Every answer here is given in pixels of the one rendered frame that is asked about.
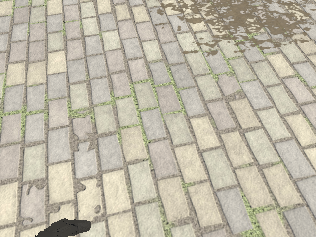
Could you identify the left robot hand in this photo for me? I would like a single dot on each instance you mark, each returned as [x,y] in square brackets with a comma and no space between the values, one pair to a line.
[65,228]

